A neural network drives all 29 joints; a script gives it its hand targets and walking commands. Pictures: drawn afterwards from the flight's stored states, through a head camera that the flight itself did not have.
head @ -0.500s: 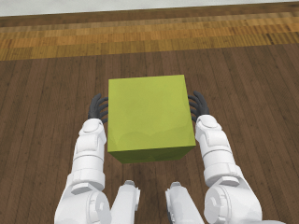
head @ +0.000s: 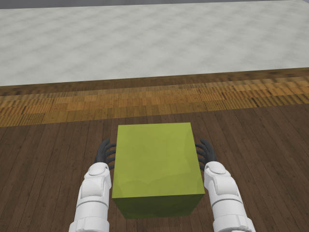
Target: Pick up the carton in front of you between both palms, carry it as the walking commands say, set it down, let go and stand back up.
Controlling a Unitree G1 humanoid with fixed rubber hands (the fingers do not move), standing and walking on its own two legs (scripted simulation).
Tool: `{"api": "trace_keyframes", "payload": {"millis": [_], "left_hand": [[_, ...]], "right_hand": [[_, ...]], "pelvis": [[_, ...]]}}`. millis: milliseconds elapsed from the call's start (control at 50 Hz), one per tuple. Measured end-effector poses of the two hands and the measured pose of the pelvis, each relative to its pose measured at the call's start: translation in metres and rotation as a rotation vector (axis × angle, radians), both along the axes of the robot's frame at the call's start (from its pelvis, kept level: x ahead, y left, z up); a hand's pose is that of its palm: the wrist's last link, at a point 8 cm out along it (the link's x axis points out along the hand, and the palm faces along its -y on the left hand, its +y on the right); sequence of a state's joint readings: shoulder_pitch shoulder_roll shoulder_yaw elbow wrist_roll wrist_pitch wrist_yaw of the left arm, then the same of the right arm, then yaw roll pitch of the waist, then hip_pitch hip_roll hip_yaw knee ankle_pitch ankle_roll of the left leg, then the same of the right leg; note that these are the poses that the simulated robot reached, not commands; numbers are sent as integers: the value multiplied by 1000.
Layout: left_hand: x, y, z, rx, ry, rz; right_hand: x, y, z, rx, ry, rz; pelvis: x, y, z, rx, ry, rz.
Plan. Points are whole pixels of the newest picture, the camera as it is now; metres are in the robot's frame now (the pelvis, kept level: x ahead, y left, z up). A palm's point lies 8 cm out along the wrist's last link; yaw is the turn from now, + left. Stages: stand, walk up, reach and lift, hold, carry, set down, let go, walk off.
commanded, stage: reach and lift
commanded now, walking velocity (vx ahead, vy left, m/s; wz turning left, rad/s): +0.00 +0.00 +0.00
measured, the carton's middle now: (155, 173) +0.31 +0.00 -0.07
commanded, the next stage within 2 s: hold in 1.12 s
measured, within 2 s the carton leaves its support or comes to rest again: neither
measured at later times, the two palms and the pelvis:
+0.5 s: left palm (99, 163) +0.28 +0.15 +0.04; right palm (215, 162) +0.28 -0.15 +0.04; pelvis -0.02 +0.00 +0.01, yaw +0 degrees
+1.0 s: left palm (99, 160) +0.29 +0.15 +0.05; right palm (216, 159) +0.29 -0.15 +0.05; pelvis +0.00 +0.00 +0.02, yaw +0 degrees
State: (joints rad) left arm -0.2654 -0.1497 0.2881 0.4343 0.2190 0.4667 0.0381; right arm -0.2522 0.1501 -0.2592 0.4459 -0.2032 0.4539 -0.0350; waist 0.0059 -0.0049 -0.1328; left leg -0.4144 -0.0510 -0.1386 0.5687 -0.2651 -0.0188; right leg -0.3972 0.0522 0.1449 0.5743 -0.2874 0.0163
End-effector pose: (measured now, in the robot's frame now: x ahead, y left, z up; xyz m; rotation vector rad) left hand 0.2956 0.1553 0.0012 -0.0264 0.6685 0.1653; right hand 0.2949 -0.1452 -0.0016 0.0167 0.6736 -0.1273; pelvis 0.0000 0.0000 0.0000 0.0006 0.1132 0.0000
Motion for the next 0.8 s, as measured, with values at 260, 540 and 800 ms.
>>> {"api": "trace_keyframes", "payload": {"millis": [260,540,800], "left_hand": [[-15,-3,31,30,21,-35],[-10,-4,39,27,3,-27],[-7,-4,42,43,15,-37]], "right_hand": [[-17,-3,33,-32,20,16],[-12,-4,40,-25,2,15],[-7,-4,43,-44,14,32]], "pelvis": [[-11,2,9,0,-160,-2],[-17,0,9,1,-173,-3],[-2,-2,14,1,-177,3]]}}
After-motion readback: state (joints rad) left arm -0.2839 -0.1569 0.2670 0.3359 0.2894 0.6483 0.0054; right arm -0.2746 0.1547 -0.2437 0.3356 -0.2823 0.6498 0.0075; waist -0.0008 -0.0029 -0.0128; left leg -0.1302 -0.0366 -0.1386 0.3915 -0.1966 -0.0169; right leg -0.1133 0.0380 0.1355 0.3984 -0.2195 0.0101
